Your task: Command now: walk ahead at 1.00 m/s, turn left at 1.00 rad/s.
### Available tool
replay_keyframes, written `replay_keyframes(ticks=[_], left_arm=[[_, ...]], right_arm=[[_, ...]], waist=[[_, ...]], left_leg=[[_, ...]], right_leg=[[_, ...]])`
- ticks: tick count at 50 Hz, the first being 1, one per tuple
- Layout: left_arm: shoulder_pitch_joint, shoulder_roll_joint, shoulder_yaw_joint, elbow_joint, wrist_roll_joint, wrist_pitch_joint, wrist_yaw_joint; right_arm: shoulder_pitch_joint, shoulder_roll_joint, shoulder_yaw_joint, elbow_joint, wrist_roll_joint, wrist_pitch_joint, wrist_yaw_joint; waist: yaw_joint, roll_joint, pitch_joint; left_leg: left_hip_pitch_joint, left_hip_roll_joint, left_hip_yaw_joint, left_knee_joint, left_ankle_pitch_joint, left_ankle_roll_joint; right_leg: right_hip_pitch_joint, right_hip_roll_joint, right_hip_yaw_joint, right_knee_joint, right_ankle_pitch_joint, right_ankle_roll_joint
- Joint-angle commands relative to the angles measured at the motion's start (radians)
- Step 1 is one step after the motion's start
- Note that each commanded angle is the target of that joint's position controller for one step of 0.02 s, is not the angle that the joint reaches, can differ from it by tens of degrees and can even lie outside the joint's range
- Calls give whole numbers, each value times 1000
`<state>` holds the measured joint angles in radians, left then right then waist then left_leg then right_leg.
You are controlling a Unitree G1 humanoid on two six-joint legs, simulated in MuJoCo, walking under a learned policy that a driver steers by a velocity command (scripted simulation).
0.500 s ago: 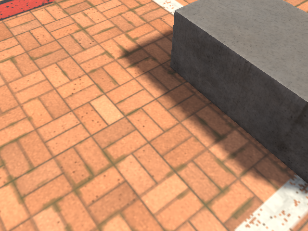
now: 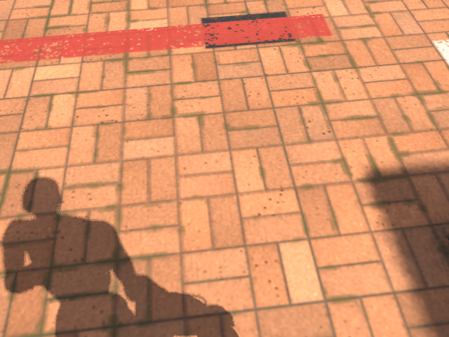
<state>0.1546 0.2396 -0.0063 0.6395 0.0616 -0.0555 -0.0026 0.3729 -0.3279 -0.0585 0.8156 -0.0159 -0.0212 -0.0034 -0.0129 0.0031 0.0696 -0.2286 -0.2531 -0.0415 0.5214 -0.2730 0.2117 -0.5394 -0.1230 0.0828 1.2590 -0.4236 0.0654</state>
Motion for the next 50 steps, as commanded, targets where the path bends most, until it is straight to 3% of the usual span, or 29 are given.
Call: replay_keyframes(ticks=[1,3,5,8,10,11,12,13,14,15,16,17,19,21,23,25,27,28,31,32,33,34,35,36,38,41,44,48,50], left_arm=[[-26,144,33,-90,7,22,-5],[-126,104,16,-130,-12,17,-16],[-144,91,10,-127,-26,10,-22],[-169,121,21,-128,-26,4,-18],[-22,190,53,-84,-23,-3,-1],[147,220,73,-41,-29,-7,12],[358,270,97,11,-25,-7,33],[425,372,123,32,12,-15,33],[347,327,122,32,-12,-9,10],[231,234,109,21,-18,-9,2],[203,180,98,37,-20,-12,-5],[213,154,90,65,-13,-17,-6],[262,115,72,132,-17,-33,-9],[278,126,72,167,-39,-50,-13],[250,137,67,175,-44,-61,-16],[224,137,64,183,-60,-71,-25],[269,191,75,210,-73,-80,-30],[243,284,100,175,-115,-86,4],[175,267,97,151,-90,-51,42],[179,224,87,114,-62,-45,51],[377,75,40,99,-31,-51,29],[380,148,44,97,-57,-59,20],[270,192,56,60,-76,-58,24],[189,199,58,39,-62,-55,37],[119,199,66,4,-42,-37,51],[82,162,62,-32,-40,-13,52],[-28,140,56,-71,-37,3,50],[-160,138,61,-109,-57,14,40],[-174,140,66,-103,-73,12,31]], right_arm=[[-57,-144,-36,-94,6,-62,-3],[-56,-143,-40,-86,1,-69,5],[-14,-144,-43,-60,18,-75,14],[62,-143,-40,-13,22,-78,11],[75,-195,-49,6,6,-73,2],[33,-221,-53,6,-4,-70,3],[-21,-177,-41,-7,-19,-77,4],[88,-9,-3,-48,19,-84,4],[88,-47,11,-48,9,-90,-1],[-17,-84,4,-46,-5,-80,-2],[-99,-87,9,-58,-20,-74,10],[-158,-69,12,-78,-26,-70,22],[-178,-12,30,-109,-32,-52,42],[-225,10,43,-141,-35,-43,52],[-321,7,56,-189,-39,-50,57],[-368,51,81,-194,-35,-68,75],[-338,48,79,-164,-25,-69,83],[-323,-27,41,-176,41,-82,62],[-65,-112,-10,-80,20,-63,37],[27,-173,-29,-61,15,-49,23],[-19,-237,-28,-97,-17,-48,21],[-34,-209,-37,-122,-9,-50,29],[-126,-173,-39,-160,15,-48,30],[-176,-141,-35,-164,45,-44,29],[-189,-120,-31,-170,47,-38,23],[-203,-111,-37,-177,36,-23,7],[-188,-154,-57,-180,45,12,-27],[-168,-158,-68,-191,59,54,-62],[-173,-136,-63,-210,55,60,-62]], waist=[[44,-70,26],[15,-39,35],[-20,-14,2],[-58,5,-24],[14,27,-128],[126,31,-201],[236,20,-286],[156,-301,-421],[122,-331,-429],[100,-166,-228],[96,-23,-141],[84,11,-81],[39,-43,-37],[10,-64,9],[-7,-63,73],[-8,-56,47],[-12,-86,-6],[-36,-145,-79],[-170,-121,-223],[-174,6,-271],[-17,281,-421],[-59,170,-594],[-48,66,-466],[-25,-29,-329],[26,-46,-211],[71,15,-183],[60,24,-218],[25,76,-225],[15,100,-222]], left_leg=[[-95,274,-422,-333,189,170],[-170,216,-369,-344,266,119],[-139,217,-332,-350,402,75],[67,267,-331,-290,651,31],[212,296,-319,-63,979,-12],[170,283,-288,153,997,-37],[3,244,-247,444,843,-54],[-316,84,-150,874,20,-105],[-465,93,-147,958,-131,-92],[-526,182,-131,939,-36,-91],[-509,215,-112,893,6,-93],[-500,235,-111,847,-2,-92],[-493,249,-122,795,-38,-98],[-555,266,-122,702,-34,-108],[-529,265,-49,497,58,-135],[-264,244,85,173,267,-145],[-65,202,116,92,404,-136],[-36,195,47,76,394,-142],[206,171,46,-40,512,-99],[397,283,-113,-4,772,-60],[669,555,-520,77,1240,177],[680,575,-661,-16,1137,239],[570,517,-556,-37,979,205],[410,456,-488,-77,860,160],[168,392,-451,-156,816,128],[12,353,-430,-173,807,107],[-70,292,-422,-155,780,48],[-64,237,-472,-128,534,-54],[-50,242,-535,-145,155,-56]], right_leg=[[-67,-25,-50,-225,34,31],[37,6,-73,-406,299,25],[150,40,-101,-556,508,-9],[193,83,-119,-684,534,-63],[315,150,-130,-697,366,-99],[490,142,-132,-717,312,-115],[730,52,-49,-670,163,-139],[987,-262,480,-776,-94,-266],[953,-303,832,-959,-221,-307],[793,-264,663,-976,-239,-300],[660,-221,519,-977,-131,-292],[568,-178,408,-985,-26,-272],[465,-135,294,-1029,51,-254],[432,-126,206,-1089,133,-243],[358,-93,48,-1126,562,-232],[249,3,-121,-1134,827,-183],[261,-16,-122,-1135,885,-174],[370,-42,-94,-1052,1006,-180],[463,-14,-179,-651,1122,-81],[289,68,-183,-311,693,-30],[-37,224,-106,151,-234,32],[-62,205,44,255,-204,18],[-120,155,58,206,-143,-1],[-140,129,38,133,-91,-7],[-72,119,44,34,-34,4],[-29,123,45,-146,-17,16],[41,192,21,-356,115,37],[106,240,57,-544,250,43],[152,221,90,-639,268,37]])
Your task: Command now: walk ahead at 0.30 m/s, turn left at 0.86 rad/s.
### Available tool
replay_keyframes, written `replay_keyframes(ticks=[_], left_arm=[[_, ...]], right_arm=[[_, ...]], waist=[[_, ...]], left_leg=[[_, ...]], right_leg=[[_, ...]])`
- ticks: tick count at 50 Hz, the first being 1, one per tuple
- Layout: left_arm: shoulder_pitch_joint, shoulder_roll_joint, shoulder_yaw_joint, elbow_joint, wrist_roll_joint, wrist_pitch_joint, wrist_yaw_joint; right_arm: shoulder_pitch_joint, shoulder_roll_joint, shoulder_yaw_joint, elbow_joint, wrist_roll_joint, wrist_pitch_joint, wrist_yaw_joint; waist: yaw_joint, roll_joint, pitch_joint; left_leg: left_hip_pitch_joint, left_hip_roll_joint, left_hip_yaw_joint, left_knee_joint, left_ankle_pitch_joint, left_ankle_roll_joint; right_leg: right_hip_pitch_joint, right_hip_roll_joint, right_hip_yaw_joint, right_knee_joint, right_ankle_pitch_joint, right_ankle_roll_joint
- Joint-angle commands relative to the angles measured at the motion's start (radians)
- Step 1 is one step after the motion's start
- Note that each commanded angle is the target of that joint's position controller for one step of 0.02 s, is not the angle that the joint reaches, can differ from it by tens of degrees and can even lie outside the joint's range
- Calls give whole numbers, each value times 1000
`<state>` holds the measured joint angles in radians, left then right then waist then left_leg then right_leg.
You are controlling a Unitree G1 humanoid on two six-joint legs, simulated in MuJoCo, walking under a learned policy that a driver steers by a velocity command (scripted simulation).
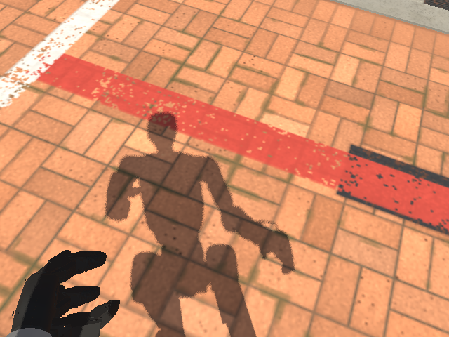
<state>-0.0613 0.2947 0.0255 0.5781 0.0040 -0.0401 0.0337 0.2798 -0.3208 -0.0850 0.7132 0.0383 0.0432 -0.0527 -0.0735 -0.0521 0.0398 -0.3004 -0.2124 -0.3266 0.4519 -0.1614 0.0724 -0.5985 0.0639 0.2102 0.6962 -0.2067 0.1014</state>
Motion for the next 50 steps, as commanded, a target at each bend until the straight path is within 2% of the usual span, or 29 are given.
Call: replay_keyframes(ticks=[1,3,4,5,6,7,8,9,12,17,23,25,26,28,29,30,31,32,33,34,35,37,38,40,42,45,47,49,50], left_arm=[[35,92,40,-38,-25,-6,-10],[73,100,57,-22,-38,-20,-14],[134,108,68,-6,-31,-25,-12],[254,135,78,3,-15,-26,-6],[321,210,92,24,21,-33,-13],[249,194,101,1,11,-48,-13],[267,152,80,29,47,-15,-10],[262,154,78,31,47,-5,-9],[296,143,68,66,23,-16,-19],[417,119,62,123,22,-43,-38],[555,120,56,201,32,-51,-27],[610,131,55,237,37,-46,-18],[599,137,52,246,39,-43,-14],[603,186,55,258,36,-32,1],[590,227,63,254,35,-22,7],[552,246,65,233,28,-19,4],[540,208,57,215,40,-22,-8],[495,105,33,94,29,-35,-37],[348,178,42,35,23,-56,-40],[273,158,33,8,14,-70,-39],[304,139,21,21,18,-75,-35],[372,128,17,48,59,-41,-38],[394,126,16,48,70,-19,-42],[297,108,10,7,71,6,-48],[159,84,-2,-47,56,4,-56],[95,64,-11,-59,34,-7,-66],[81,88,-4,-59,26,-9,-61],[221,155,23,-19,23,-11,-41],[402,197,47,19,16,-13,-23]], right_arm=[[-79,-130,-34,-118,-2,-6,-9],[-76,-100,-25,-127,-3,-13,4],[-31,-68,-14,-114,-2,-15,15],[34,2,6,-101,-12,-21,23],[3,-15,12,-177,14,-41,28],[-35,-93,1,-177,9,-56,29],[-148,-190,-27,-155,-131,-57,67],[-130,-146,-27,-158,-132,-57,89],[-98,-82,-6,-152,-102,-43,134],[-196,-71,6,-180,-86,-31,137],[-406,-42,33,-231,-85,-38,168],[-470,-14,50,-254,-84,-41,174],[-460,-1,57,-253,-83,-42,170],[-362,-15,51,-224,-81,-42,150],[-207,-48,35,-186,-78,-45,141],[22,-104,5,-117,-78,-54,125],[148,-174,-31,-60,-75,-55,102],[78,-295,-61,-81,-61,-36,86],[170,-296,-63,-96,-68,-27,69],[179,-277,-61,-47,-67,-33,57],[152,-235,-50,-25,-62,-46,49],[47,-178,-24,-35,-60,-72,36],[33,-153,-12,-39,-51,-83,39],[25,-140,-4,-30,-43,-106,50],[20,-149,-8,-24,-53,-120,55],[61,-174,-22,3,-38,-132,65],[87,-194,-29,23,-29,-131,62],[88,-238,-38,34,-34,-126,54],[44,-273,-45,31,-44,-125,57]], waist=[[65,168,-169],[79,185,-116],[99,127,-141],[122,23,-235],[112,-215,-195],[99,-203,-100],[135,37,-42],[102,60,-4],[89,-44,-8],[126,-51,23],[187,-49,130],[200,-49,149],[174,-50,136],[91,-92,25],[5,-117,-67],[-98,-113,-184],[-135,-13,-267],[-36,276,-321],[-104,108,-383],[-93,74,-258],[-24,10,-123],[88,-13,-28],[115,28,-7],[123,53,67],[103,70,119],[61,82,70],[46,85,33],[111,81,-87],[227,81,-179]], left_leg=[[3,205,-290,-86,-162,90],[-85,196,-324,-28,-391,91],[-164,151,-262,106,-514,63],[-255,79,-102,362,-572,28],[-522,57,22,501,-479,19],[-605,166,76,607,-347,-19],[-553,127,147,654,-268,-26],[-544,155,152,675,-216,-36],[-531,207,213,769,-72,-46],[-630,242,224,793,47,-56],[-629,273,374,520,50,-3],[-600,263,444,422,-17,37],[-510,233,486,356,-56,66],[-265,115,570,319,-148,112],[-81,76,555,307,-194,140],[232,51,493,250,-183,180],[536,144,303,159,-252,205],[802,444,-301,2,-480,339],[824,467,-470,-100,-389,352],[735,453,-373,-137,-225,324],[544,420,-277,-160,-105,296],[288,321,-122,-180,-9,276],[194,301,-107,-197,21,291],[26,247,-61,-264,-13,286],[-83,198,-39,-306,49,264],[-77,197,-30,-303,305,203],[41,223,-52,-258,459,172],[160,219,-56,-32,761,119],[113,209,-44,206,790,93]], right_leg=[[252,20,-24,-122,43,-5],[400,-24,-24,-241,31,-40],[555,-87,-21,-304,-20,-79],[739,-261,128,-297,-210,-148],[806,-441,533,-470,-595,-269],[724,-473,620,-506,-670,-292],[599,-423,497,-512,-655,-265],[550,-382,362,-503,-545,-235],[493,-290,104,-545,-337,-194],[551,-297,-86,-565,-178,-190],[656,-307,-299,-612,40,-162],[725,-321,-369,-585,271,-150],[722,-312,-430,-533,525,-135],[730,-332,-478,-325,1204,-125],[701,-360,-474,-123,1350,-137],[552,-372,-463,147,1291,-145],[295,-319,-454,453,702,-126],[-171,-100,-402,837,-254,-57],[-282,-95,-193,908,-177,-73],[-324,-143,-160,853,-123,-83],[-273,-183,-166,733,-112,-85],[-142,-217,-160,626,-183,-63],[-104,-225,-160,577,-227,-46],[-73,-226,-197,420,-234,-23],[-19,-197,-232,248,-37,-13],[179,-137,-238,14,270,-47],[253,-103,-231,-76,289,-75],[439,-43,-222,-105,160,-95],[642,-48,-228,-100,81,-99]])
Over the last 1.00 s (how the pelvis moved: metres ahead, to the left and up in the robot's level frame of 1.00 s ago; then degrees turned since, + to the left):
0.77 0.05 0.02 32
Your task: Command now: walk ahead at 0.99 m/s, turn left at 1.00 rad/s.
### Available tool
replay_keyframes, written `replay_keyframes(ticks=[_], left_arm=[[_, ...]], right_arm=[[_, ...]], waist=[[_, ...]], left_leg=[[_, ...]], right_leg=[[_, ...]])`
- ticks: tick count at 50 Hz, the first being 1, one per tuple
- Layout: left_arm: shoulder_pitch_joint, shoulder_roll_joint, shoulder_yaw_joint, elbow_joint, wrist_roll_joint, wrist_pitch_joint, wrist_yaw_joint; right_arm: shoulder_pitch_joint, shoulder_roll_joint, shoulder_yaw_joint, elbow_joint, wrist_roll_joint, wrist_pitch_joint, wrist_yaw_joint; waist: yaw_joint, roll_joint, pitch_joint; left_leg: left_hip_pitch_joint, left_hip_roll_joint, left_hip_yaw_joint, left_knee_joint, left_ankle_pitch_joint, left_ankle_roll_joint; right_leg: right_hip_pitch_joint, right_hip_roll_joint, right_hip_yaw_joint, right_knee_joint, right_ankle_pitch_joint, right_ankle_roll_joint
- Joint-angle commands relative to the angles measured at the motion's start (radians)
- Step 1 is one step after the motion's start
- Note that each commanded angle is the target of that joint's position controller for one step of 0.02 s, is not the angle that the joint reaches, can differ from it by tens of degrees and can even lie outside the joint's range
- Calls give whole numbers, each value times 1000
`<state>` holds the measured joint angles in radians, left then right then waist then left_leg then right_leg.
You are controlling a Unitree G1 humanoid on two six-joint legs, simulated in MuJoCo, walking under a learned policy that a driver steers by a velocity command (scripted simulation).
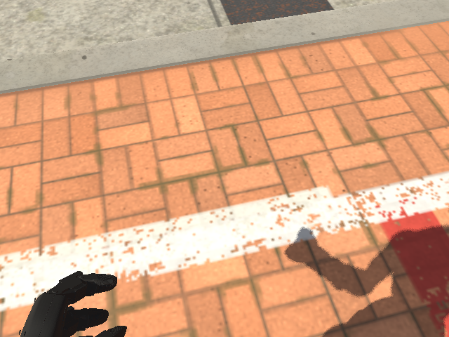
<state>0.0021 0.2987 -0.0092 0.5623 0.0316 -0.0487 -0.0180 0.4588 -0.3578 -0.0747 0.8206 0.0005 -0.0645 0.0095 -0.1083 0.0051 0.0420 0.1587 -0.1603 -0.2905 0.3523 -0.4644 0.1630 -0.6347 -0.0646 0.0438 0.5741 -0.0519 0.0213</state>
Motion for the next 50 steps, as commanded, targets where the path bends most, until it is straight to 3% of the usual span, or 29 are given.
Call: replay_keyframes(ticks=[1,2,3,4,6,9,11,13,16,18,20,22,23,24,25,26,28,30,34,39,41,42,43,44,45,46,47,48,50], left_arm=[[561,245,107,85,-3,-4,54],[676,307,122,112,39,-12,68],[526,327,128,85,45,-12,51],[378,208,113,54,34,-7,44],[330,114,89,87,31,-6,35],[397,61,71,186,6,-34,19],[396,48,67,213,-9,-53,6],[349,65,69,218,-6,-66,5],[370,99,76,245,-4,-70,17],[420,138,81,258,-6,-62,27],[416,209,98,247,-8,-36,40],[327,247,111,207,-3,-3,42],[316,215,110,202,6,6,33],[323,68,73,159,27,4,17],[342,106,73,32,-2,-16,15],[259,139,69,24,4,-43,16],[211,124,57,39,14,-49,22],[246,112,50,54,42,-13,21],[20,49,25,-37,28,9,2],[-73,47,18,-74,-4,2,0],[17,98,38,-52,-6,-2,14],[148,150,62,-22,-12,-6,28],[365,196,87,30,-14,-8,45],[570,263,114,73,12,-13,67],[503,314,119,60,41,-16,61],[368,252,125,41,32,-8,49],[290,141,100,33,25,-4,45],[282,92,88,58,26,-3,41],[333,72,79,129,24,-17,37]], right_arm=[[-186,-194,-44,-86,-20,-28,-1],[-174,5,5,-127,-14,-36,-7],[-79,-13,21,-174,24,-32,-12],[-155,-84,13,-133,-11,-13,-17],[-243,-82,10,-127,-34,14,14],[-313,15,35,-180,-36,55,51],[-381,36,47,-225,-38,66,63],[-432,39,55,-265,-33,67,72],[-540,24,61,-292,-33,65,93],[-545,23,61,-280,-31,58,94],[-410,-21,41,-235,-25,54,76],[-27,-100,-7,-119,-20,51,45],[56,-138,-39,-68,-12,54,19],[-50,-211,-57,-85,5,66,0],[-74,-276,-65,-138,-28,79,3],[-50,-237,-68,-133,-28,77,-6],[-99,-166,-52,-97,-23,46,-19],[-138,-120,-29,-98,-12,11,-26],[-113,-104,-22,-79,-12,-24,-14],[-39,-133,-39,-36,7,-24,-1],[-47,-159,-46,-30,5,-20,-8],[-70,-195,-53,-33,-3,-20,-6],[-134,-212,-56,-45,-11,-25,0],[-166,-91,-26,-74,-17,-37,1],[-75,24,12,-135,27,-33,-4],[-73,-54,14,-117,2,-18,-17],[-150,-84,7,-102,-22,-3,-9],[-196,-76,6,-103,-32,8,6],[-257,-20,18,-139,-44,34,38]], waist=[[377,12,-280],[355,-283,-370],[217,-474,-460],[209,-255,-282],[186,-50,-102],[139,-79,11],[120,-80,38],[80,-109,60],[88,-40,126],[82,-45,100],[-5,-103,-5],[-178,-118,-182],[-175,-24,-198],[-42,215,-107],[14,221,-307],[-6,46,-243],[82,-90,-27],[149,-101,5],[111,-69,78],[39,8,13],[82,20,-62],[158,27,-144],[293,24,-230],[355,-86,-337],[223,-403,-457],[189,-329,-368],[186,-175,-226],[176,-63,-117],[149,-50,-30]], left_leg=[[-484,110,-40,593,972,-19],[-734,-1,51,990,39,-25],[-884,4,112,1129,-7,-27],[-917,103,145,1123,118,-23],[-888,183,189,1051,195,-38],[-913,245,202,1011,187,-47],[-941,255,231,954,254,-47],[-915,252,262,832,355,-45],[-837,217,392,558,446,-14],[-720,144,478,458,451,21],[-571,78,496,439,378,46],[-168,37,426,399,289,95],[48,61,319,322,236,120],[55,208,33,310,311,152],[286,361,-457,73,140,332],[212,388,-545,-79,25,294],[-92,319,-404,-119,175,240],[-300,255,-279,-111,364,232],[-513,144,-140,-178,456,185],[-390,149,-132,-129,771,92],[-312,144,-138,26,1002,39],[-307,142,-138,203,1076,12],[-398,113,-112,446,1039,-11],[-560,47,-36,791,591,-21],[-799,-40,79,1045,-35,-47],[-906,64,126,1105,68,-35],[-917,128,156,1074,155,-39],[-907,162,181,1039,183,-44],[-900,210,189,1006,174,-50]], right_leg=[[925,3,-15,52,-209,-30],[1123,-291,331,-47,-550,-65],[1101,-434,847,-284,-677,-131],[928,-373,719,-314,-794,-136],[694,-297,412,-302,-522,-128],[562,-261,143,-351,-263,-92],[537,-240,-16,-384,-61,-68],[496,-206,-161,-417,81,-56],[511,-157,-312,-481,242,-49],[590,-154,-358,-416,683,-42],[683,-187,-357,-206,1062,-35],[573,-218,-310,272,1099,-57],[361,-134,-294,613,497,-40],[71,39,-276,988,-430,-14],[-195,88,-57,1112,-467,8],[-246,31,21,1025,-381,2],[-166,-29,24,844,-330,11],[-41,-65,27,731,-361,43],[54,-68,-33,369,-180,71],[249,29,-53,53,138,15],[416,81,-41,-18,65,-3],[566,93,-26,-12,-18,-12],[792,59,-20,-11,-92,-22],[1013,-129,156,-10,-391,-51],[1132,-419,713,-225,-573,-128],[1006,-405,825,-291,-740,-167],[858,-349,646,-294,-745,-166],[727,-310,495,-303,-588,-158],[595,-261,280,-332,-387,-128]])
Over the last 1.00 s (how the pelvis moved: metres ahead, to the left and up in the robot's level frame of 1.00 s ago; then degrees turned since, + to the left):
0.61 0.35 -0.03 56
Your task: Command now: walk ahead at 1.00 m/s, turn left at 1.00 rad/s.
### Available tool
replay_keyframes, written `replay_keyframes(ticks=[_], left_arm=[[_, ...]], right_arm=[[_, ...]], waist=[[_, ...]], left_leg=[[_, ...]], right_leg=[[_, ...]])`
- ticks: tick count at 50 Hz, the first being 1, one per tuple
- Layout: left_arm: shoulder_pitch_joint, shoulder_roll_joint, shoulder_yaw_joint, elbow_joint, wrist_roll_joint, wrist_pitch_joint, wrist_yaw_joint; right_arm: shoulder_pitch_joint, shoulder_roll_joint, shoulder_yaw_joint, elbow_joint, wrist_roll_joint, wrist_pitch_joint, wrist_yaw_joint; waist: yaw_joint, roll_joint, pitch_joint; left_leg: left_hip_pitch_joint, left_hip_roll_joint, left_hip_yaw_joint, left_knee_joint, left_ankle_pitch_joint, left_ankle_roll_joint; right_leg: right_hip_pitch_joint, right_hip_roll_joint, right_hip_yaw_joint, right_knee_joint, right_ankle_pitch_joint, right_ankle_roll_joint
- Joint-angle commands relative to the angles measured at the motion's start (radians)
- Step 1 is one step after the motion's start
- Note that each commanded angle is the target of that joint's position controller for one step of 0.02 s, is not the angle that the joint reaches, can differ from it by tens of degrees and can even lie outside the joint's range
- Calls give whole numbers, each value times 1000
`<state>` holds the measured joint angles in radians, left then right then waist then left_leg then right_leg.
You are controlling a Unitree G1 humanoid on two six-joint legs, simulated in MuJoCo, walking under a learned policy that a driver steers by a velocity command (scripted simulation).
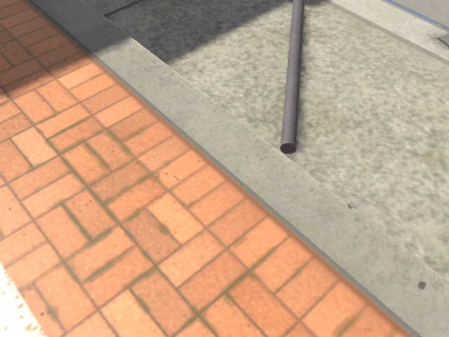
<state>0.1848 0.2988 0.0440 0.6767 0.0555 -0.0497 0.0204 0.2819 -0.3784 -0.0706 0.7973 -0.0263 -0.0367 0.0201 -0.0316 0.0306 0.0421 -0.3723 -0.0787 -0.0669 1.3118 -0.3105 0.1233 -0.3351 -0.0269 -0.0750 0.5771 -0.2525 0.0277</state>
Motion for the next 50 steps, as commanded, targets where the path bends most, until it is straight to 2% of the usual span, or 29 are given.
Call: replay_keyframes(ticks=[1,4,6,9,10,12,14,15,16,17,18,19,20,22,23,27,30,33,35,36,37,38,39,40,41,42,45,48,50], left_arm=[[174,56,22,47,-12,-28,-13],[170,44,16,89,-35,-55,-32],[142,65,17,95,-30,-67,-32],[197,97,23,131,-30,-69,-23],[219,118,26,139,-28,-66,-17],[259,181,38,137,-33,-48,-4],[203,245,54,113,-29,-16,8],[149,244,55,84,-27,-2,5],[147,199,51,83,-16,5,-10],[183,62,16,14,-5,1,-23],[154,125,20,-88,-29,-23,-20],[88,137,12,-87,-28,-43,-18],[87,129,5,-69,-30,-48,-16],[121,104,-6,-36,5,-19,-18],[136,92,-10,-31,13,1,-25],[-94,29,-37,-112,-7,5,-53],[-170,13,-43,-121,-31,-6,-63],[-196,56,-27,-124,-31,-7,-54],[-48,121,3,-86,-30,-10,-37],[133,155,23,-33,-36,-8,-22],[355,195,43,30,-32,-1,0],[429,305,77,47,9,-4,7],[390,253,69,53,-6,-1,-19],[251,183,59,41,-13,-6,-27],[201,115,46,46,-20,-11,-33],[190,83,36,64,-14,-16,-34],[193,50,18,122,-19,-44,-36],[187,69,19,145,-31,-75,-47],[185,61,14,154,-38,-87,-49]], right_arm=[[-107,31,25,-140,-15,19,38],[-210,57,42,-215,-15,34,56],[-253,57,50,-252,-5,35,65],[-379,44,57,-276,-9,33,84],[-388,48,59,-276,-8,30,87],[-327,21,47,-245,-3,26,77],[-56,-44,15,-167,0,25,53],[164,-92,-16,-95,1,21,33],[190,-129,-48,-58,14,24,5],[62,-214,-59,-98,16,39,-10],[119,-243,-68,-134,-6,48,-11],[128,-192,-64,-110,-2,42,-21],[95,-141,-52,-87,0,26,-31],[21,-78,-24,-82,3,-14,-45],[25,-47,-10,-71,11,-32,-44],[76,-36,-5,-24,16,-71,-25],[141,-46,-8,13,40,-87,-10],[178,-85,-13,47,30,-88,-17],[176,-134,-23,60,4,-78,-29],[138,-153,-28,60,-14,-65,-35],[70,-133,-23,50,-27,-59,-38],[182,22,13,10,17,-66,-30],[193,22,27,2,21,-82,-23],[95,-5,25,-12,16,-79,-31],[21,-19,30,-23,6,-75,-23],[-28,-2,35,-38,-5,-68,-13],[-21,63,54,-56,-11,-23,14],[-167,62,66,-117,-7,-9,27],[-232,63,71,-139,0,-15,40]], waist=[[59,-92,-4],[25,-101,31],[-7,-131,59],[23,-57,123],[18,-60,117],[-23,-112,40],[-169,-159,-103],[-254,-143,-191],[-220,-17,-172],[-60,193,-146],[-85,117,-341],[-79,-22,-237],[-26,-92,-76],[65,-146,-16],[85,-118,-2],[33,-65,84],[-21,-46,58],[-27,-16,22],[61,35,-91],[164,44,-172],[287,33,-240],[212,-258,-369],[178,-317,-451],[138,-195,-248],[121,-48,-146],[100,4,-76],[13,-43,30],[8,-72,110],[10,-70,112]], left_leg=[[-386,150,-30,37,21,-10],[-420,172,0,-35,129,-9],[-387,174,33,-157,232,-8],[-301,125,182,-418,309,27],[-241,91,222,-481,315,47],[-124,12,276,-518,255,74],[155,-41,246,-524,150,110],[421,-49,182,-599,123,146],[597,-1,61,-679,64,175],[677,189,-343,-706,140,243],[831,314,-686,-913,11,372],[728,328,-709,-1034,-46,326],[538,303,-613,-1071,-1,291],[292,216,-435,-1076,153,239],[192,198,-400,-1089,224,240],[72,83,-203,-1177,393,182],[120,94,-160,-1244,556,130],[349,138,-133,-1167,919,90],[461,180,-130,-937,1226,55],[427,182,-114,-720,1249,42],[268,143,-85,-427,1109,32],[-86,-15,-12,98,393,-23],[-253,-103,-96,213,-115,-9],[-353,-2,-99,213,-26,4],[-345,48,-76,157,33,4],[-327,75,-72,103,33,5],[-303,121,-77,18,13,-13],[-353,144,-29,-179,187,-31],[-309,139,46,-360,335,-24]], right_leg=[[267,-297,334,-354,-107,-122],[221,-269,101,-406,177,-84],[176,-238,-40,-428,332,-71],[211,-180,-187,-483,515,-48],[246,-181,-218,-460,727,-41],[359,-200,-230,-310,1190,-28],[352,-246,-206,44,1390,-40],[223,-249,-179,335,1284,-53],[-12,-128,-169,691,463,-37],[-348,11,-134,1038,-268,-1],[-502,25,92,1099,-230,1],[-541,-29,128,997,-146,-5],[-508,-72,116,889,-100,-6],[-357,-126,116,757,-106,10],[-300,-143,115,694,-128,25],[-264,-143,43,316,114,16],[-115,-76,-1,93,434,-40],[-89,-1,-27,-9,396,-93],[57,67,-14,-6,233,-117],[227,76,-6,-5,150,-128],[460,11,39,15,62,-149],[745,-283,488,-7,-186,-285],[778,-357,919,-236,-278,-323],[632,-333,799,-271,-328,-314],[475,-308,668,-292,-273,-302],[351,-270,569,-313,-212,-282],[136,-232,367,-423,-169,-224],[69,-176,122,-524,81,-172],[81,-116,-40,-539,300,-141]])
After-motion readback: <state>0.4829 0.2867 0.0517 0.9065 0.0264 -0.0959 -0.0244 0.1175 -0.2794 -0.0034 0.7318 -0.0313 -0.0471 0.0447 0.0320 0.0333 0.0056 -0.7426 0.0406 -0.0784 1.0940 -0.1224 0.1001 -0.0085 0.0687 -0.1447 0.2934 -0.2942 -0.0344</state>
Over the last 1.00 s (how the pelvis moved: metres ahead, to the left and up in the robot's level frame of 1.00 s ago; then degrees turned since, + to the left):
0.89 0.30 0.01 57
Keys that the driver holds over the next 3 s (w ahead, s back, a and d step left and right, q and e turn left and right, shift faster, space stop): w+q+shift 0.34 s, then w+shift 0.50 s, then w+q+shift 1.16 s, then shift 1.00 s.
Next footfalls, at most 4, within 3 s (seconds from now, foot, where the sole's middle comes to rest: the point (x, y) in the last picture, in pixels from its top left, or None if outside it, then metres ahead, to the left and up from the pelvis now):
0.32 left None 0.46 0.09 -0.76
0.74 right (179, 201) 0.94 0.15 -0.76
1.20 left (80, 146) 1.20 0.55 -0.76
1.60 right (39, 82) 1.59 0.80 -0.76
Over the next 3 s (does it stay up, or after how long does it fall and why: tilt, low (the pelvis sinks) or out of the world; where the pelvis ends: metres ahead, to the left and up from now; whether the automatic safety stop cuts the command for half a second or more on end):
stays up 1.49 1.46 0.01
